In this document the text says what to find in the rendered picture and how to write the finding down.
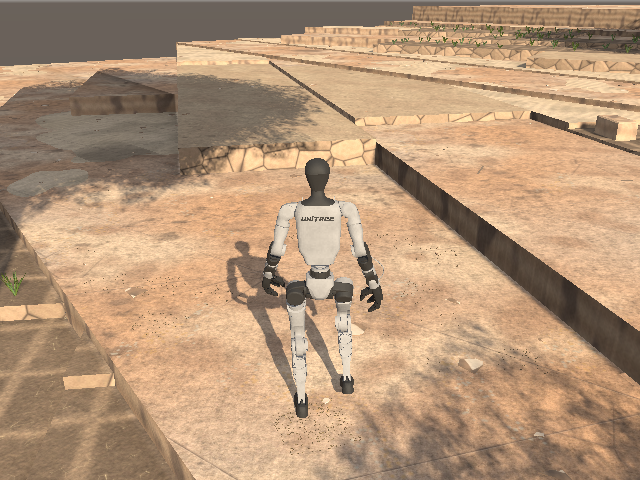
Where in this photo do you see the robot left forearm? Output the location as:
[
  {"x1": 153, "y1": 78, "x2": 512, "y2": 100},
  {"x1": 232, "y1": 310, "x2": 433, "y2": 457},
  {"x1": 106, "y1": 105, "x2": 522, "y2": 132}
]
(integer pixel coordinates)
[{"x1": 263, "y1": 241, "x2": 281, "y2": 279}]

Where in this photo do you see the right robot foot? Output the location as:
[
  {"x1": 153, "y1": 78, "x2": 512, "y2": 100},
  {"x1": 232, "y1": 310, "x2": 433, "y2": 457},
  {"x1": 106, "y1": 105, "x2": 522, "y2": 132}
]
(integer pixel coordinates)
[{"x1": 340, "y1": 376, "x2": 354, "y2": 394}]

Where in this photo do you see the robot right thigh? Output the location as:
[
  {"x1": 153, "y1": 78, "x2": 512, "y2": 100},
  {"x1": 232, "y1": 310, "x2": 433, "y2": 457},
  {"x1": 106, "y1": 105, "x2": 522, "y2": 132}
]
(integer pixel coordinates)
[{"x1": 333, "y1": 277, "x2": 354, "y2": 332}]

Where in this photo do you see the right robot upper arm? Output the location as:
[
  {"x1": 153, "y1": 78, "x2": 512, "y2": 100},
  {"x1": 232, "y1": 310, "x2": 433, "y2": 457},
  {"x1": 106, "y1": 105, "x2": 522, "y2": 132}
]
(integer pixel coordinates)
[{"x1": 339, "y1": 201, "x2": 367, "y2": 258}]

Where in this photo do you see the left robot hand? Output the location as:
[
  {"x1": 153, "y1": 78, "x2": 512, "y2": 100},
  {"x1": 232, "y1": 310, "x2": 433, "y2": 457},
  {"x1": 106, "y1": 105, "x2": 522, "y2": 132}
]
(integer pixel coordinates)
[{"x1": 262, "y1": 275, "x2": 285, "y2": 296}]

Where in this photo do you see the left robot upper arm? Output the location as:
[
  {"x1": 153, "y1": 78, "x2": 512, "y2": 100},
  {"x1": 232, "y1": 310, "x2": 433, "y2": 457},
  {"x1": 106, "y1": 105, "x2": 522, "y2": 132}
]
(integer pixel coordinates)
[{"x1": 270, "y1": 202, "x2": 298, "y2": 257}]

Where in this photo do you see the robot right forearm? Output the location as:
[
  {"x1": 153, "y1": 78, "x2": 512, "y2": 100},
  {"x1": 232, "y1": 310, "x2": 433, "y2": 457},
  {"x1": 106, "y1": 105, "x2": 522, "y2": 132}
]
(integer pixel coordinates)
[{"x1": 357, "y1": 242, "x2": 380, "y2": 289}]

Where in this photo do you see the right robot hand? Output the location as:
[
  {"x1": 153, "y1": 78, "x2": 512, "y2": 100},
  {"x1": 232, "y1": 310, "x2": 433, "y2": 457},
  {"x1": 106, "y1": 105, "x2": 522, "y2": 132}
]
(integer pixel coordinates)
[{"x1": 360, "y1": 285, "x2": 383, "y2": 312}]

